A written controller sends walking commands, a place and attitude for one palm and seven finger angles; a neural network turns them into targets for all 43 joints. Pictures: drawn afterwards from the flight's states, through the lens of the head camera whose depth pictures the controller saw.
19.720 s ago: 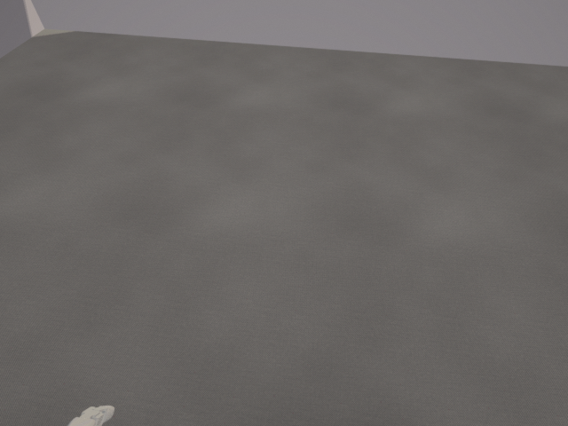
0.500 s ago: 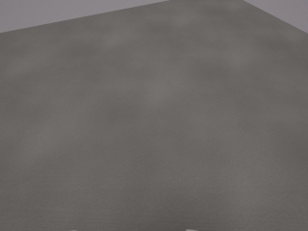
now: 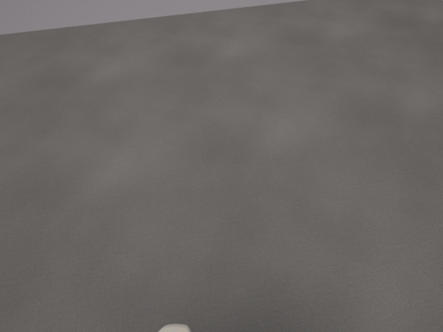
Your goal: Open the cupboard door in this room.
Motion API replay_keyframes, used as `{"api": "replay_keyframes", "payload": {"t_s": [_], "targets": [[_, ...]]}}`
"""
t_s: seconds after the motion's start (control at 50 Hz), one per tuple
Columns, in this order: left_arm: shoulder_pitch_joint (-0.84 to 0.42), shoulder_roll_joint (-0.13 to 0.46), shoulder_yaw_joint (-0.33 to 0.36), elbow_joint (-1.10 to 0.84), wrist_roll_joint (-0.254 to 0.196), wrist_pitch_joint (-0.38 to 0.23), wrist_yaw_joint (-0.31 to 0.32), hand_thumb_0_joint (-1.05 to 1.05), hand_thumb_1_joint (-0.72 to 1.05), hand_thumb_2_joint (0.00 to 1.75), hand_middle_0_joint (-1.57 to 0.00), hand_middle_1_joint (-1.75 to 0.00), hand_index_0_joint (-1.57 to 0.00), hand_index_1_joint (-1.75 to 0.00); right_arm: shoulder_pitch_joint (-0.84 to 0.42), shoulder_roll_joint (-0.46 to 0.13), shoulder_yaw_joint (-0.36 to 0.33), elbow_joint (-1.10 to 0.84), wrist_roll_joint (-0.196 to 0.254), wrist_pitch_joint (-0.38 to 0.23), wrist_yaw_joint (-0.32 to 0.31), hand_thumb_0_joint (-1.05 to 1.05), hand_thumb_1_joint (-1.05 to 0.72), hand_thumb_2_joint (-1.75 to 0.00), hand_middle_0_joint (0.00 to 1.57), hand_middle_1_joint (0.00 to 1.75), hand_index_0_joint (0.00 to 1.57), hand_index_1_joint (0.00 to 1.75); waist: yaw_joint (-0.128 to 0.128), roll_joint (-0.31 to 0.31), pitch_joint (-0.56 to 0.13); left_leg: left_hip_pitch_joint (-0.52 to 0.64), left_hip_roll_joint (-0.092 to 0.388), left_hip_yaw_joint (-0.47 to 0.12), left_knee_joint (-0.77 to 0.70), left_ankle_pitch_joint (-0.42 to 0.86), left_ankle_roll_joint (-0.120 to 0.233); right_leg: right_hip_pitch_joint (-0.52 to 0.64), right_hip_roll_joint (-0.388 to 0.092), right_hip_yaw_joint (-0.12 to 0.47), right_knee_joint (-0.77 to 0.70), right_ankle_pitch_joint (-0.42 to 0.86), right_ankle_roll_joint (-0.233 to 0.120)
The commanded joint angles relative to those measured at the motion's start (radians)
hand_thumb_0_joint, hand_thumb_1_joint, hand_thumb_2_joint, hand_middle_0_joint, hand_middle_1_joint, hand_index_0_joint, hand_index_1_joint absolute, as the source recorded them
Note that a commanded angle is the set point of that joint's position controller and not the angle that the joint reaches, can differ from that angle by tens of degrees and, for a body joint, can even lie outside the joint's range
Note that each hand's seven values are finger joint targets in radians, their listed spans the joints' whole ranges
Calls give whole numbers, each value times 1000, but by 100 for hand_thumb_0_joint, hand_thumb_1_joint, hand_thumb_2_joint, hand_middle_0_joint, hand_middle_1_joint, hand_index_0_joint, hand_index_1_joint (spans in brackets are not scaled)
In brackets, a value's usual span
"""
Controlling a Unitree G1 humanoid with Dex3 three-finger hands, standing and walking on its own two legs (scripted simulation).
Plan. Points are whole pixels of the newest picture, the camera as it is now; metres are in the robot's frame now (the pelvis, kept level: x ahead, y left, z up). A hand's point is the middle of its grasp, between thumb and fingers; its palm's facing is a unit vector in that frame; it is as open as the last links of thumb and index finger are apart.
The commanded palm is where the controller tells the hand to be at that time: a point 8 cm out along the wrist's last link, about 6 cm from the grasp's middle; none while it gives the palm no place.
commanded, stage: turn or walk to find it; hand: left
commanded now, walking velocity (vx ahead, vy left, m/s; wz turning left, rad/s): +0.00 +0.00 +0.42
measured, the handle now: out of the picture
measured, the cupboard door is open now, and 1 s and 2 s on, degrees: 0 0 0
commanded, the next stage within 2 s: stand and wait in 1.26 s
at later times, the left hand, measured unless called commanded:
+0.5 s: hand out of the picture +0.05 +0.20 -0.16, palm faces +0.21 -0.94 -0.28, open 7.4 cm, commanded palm none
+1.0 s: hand out of the picture -0.12 +0.19 -0.19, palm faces +0.48 -0.84 -0.24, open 7.4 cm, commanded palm none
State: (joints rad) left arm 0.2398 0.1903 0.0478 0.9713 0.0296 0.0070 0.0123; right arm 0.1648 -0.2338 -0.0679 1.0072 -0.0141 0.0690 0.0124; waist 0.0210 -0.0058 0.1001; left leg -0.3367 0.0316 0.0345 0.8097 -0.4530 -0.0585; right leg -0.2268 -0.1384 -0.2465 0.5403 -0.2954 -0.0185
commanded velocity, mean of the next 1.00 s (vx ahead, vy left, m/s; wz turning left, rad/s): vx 0.00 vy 0.00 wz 0.42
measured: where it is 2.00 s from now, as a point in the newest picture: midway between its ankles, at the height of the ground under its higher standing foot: outside the picture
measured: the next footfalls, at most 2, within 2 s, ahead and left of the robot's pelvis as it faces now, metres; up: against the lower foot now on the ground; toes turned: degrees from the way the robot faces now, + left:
left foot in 0.08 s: +0.02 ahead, +0.14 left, +0.00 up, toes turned +6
right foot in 0.48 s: +0.05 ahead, -0.11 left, +0.00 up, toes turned +7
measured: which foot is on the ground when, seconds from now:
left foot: up 0.00-0.06, down 0.08-0.48, up 0.50-0.96, down 0.98-1.00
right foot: down 0.00-0.08, up 0.10-0.46, down 0.48-0.98, up 1.00-1.00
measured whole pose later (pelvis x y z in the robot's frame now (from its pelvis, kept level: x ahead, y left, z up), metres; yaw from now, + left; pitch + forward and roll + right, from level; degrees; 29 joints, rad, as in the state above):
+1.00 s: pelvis -0.04 +0.00 -0.01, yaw +25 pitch +0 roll +1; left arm 0.27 0.24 0.07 1.00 0.02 0.03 0.01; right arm 0.12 -0.22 -0.06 0.98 -0.02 0.03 0.01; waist 0.04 -0.04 0.09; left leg -0.24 0.01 0.07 0.58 -0.32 0.00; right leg -0.29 -0.17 -0.26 0.69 -0.40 0.03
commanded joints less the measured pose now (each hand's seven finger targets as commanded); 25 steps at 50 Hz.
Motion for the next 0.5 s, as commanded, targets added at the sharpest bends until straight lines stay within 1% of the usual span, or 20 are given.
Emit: {"api": "replay_keyframes", "payload": {"t_s": [0.0,0.02,0.04,0.06,0.08,0.1,0.12,0.14,0.16,0.18,0.2,0.26,0.32,0.36,0.38,0.4,0.42,0.44,0.46,0.48], "targets": [[30,227,57,-37,-7,-3,16,0,90,90,-20,-30,-20,-30,17,-59,1,-82,5,-46,-5,0,-90,-90,20,30,20,30,-12,-161,-146,114,-8,62,-288,157,25,76,-217,136,-50,390,-59],[25,207,55,-41,-15,4,13,0,90,90,-20,-30,-20,-30,55,-93,-6,-75,3,-55,-2,0,-90,-90,20,30,20,30,-40,-61,-166,236,29,16,-411,273,40,-17,-183,96,55,287,-10],[38,149,46,-67,-22,13,8,0,90,90,-20,-30,-20,-30,82,-190,-29,-80,-7,-63,-5,0,-90,-90,20,30,20,30,-51,212,-167,338,244,-288,-469,480,129,-232,-50,38,247,-46,66],[-24,115,23,-99,-15,19,6,0,90,90,-20,-30,-20,-30,118,-248,-39,-78,-4,-53,-9,0,-90,-90,20,30,20,30,-76,286,-130,287,374,-378,-513,635,214,-302,5,91,404,-343,84],[-52,119,24,-101,-11,30,11,0,90,90,-20,-30,-20,-30,117,-235,-38,-66,-7,-56,-21,0,-90,-90,20,30,20,30,-80,244,-131,255,366,-390,-519,598,236,-323,5,170,490,-322,84],[-73,119,30,-87,-12,34,11,0,90,90,-20,-30,-20,-30,78,-219,-35,-69,-9,-55,-31,0,-90,-90,20,30,20,30,-68,277,-102,223,320,-349,-517,565,227,-340,4,206,536,-270,86],[-72,135,34,-71,-15,33,5,0,90,90,-20,-30,-20,-30,26,-183,-23,-79,-9,-55,-34,0,-90,-90,20,30,20,30,-48,236,-75,191,274,-297,-508,564,227,-334,6,220,561,-202,86],[-49,134,35,-56,-14,31,0,0,90,90,-20,-30,-20,-30,-7,-167,-15,-90,-9,-58,-34,0,-90,-90,20,30,20,30,-28,198,-78,189,238,-248,-496,593,219,-317,12,216,568,-158,89],[-30,134,33,-47,-14,27,-4,0,90,90,-20,-30,-20,-30,-9,-157,-13,-95,-6,-64,-34,0,-90,-90,20,30,20,30,-20,161,-100,206,220,-223,-485,621,212,-304,19,211,564,-135,91],[-23,129,32,-44,-15,27,-3,0,90,90,-20,-30,-20,-30,-10,-159,-14,-98,-5,-66,-33,0,-90,-90,20,30,20,30,-19,150,-110,211,213,-213,-485,629,214,-293,22,212,555,-127,95],[-29,126,30,-48,-16,26,-3,0,90,90,-20,-30,-20,-30,1,-159,-16,-95,-5,-66,-33,0,-90,-90,20,30,20,30,-24,133,-115,221,209,-214,-479,641,217,-291,28,211,530,-127,99],[-62,116,25,-70,-18,25,-1,0,90,90,-20,-30,-20,-30,29,-166,-25,-91,-7,-62,-30,0,-90,-90,20,30,20,30,-42,131,-119,244,216,-251,-463,652,233,-278,44,208,430,-156,104],[-74,103,21,-88,-20,21,0,0,90,90,-20,-30,-20,-30,26,-168,-33,-99,-11,-55,-27,0,-90,-90,20,30,20,30,-46,164,-129,216,198,-279,-442,646,230,-207,71,196,295,-165,100],[-50,104,21,-86,-23,15,2,0,90,90,-20,-30,-20,-30,8,-171,-36,-104,-12,-51,-25,0,-90,-90,20,30,20,30,-35,189,-130,179,187,-303,-421,656,222,-134,92,182,191,-145,92],[-27,104,21,-81,-25,11,3,0,90,90,-20,-30,-20,-30,0,-169,-38,-110,-12,-49,-24,0,-90,-90,20,30,20,30,-24,183,-140,147,175,-312,-402,642,213,-80,101,177,122,-101,90],[11,109,23,-74,-24,6,4,0,90,90,-20,-30,-20,-30,-11,-165,-40,-115,-9,-47,-24,0,-90,-90,20,30,20,30,-5,174,-152,111,154,-308,-370,608,193,-5,106,169,18,-17,88],[58,124,27,-61,-22,-2,7,0,90,90,-20,-30,-20,-30,-23,-152,-39,-122,-3,-47,-21,0,-90,-90,20,30,20,30,21,134,-167,51,117,-286,-320,511,157,94,87,172,-106,86,84],[78,180,37,-60,-11,-12,13,0,90,90,-20,-30,-20,-30,-3,-100,-34,-129,5,-49,-16,0,-90,-90,20,30,20,30,25,-26,-179,-81,34,-215,-198,319,98,216,-47,298,-206,107,48],[76,264,55,-71,1,-18,18,0,90,90,-20,-30,-20,-30,-3,-42,-22,-159,5,-48,-11,0,-90,-90,20,30,20,30,30,-282,-141,-245,-101,-76,14,-60,33,247,-287,531,-248,239,-63],[73,262,61,-81,-10,-19,20,0,90,90,-20,-30,-20,-30,-28,-96,-36,-154,-5,-30,-17,0,-90,-90,20,30,20,30,48,-300,-125,-210,-58,-135,197,-147,38,90,-350,570,-286,224,-126]]}}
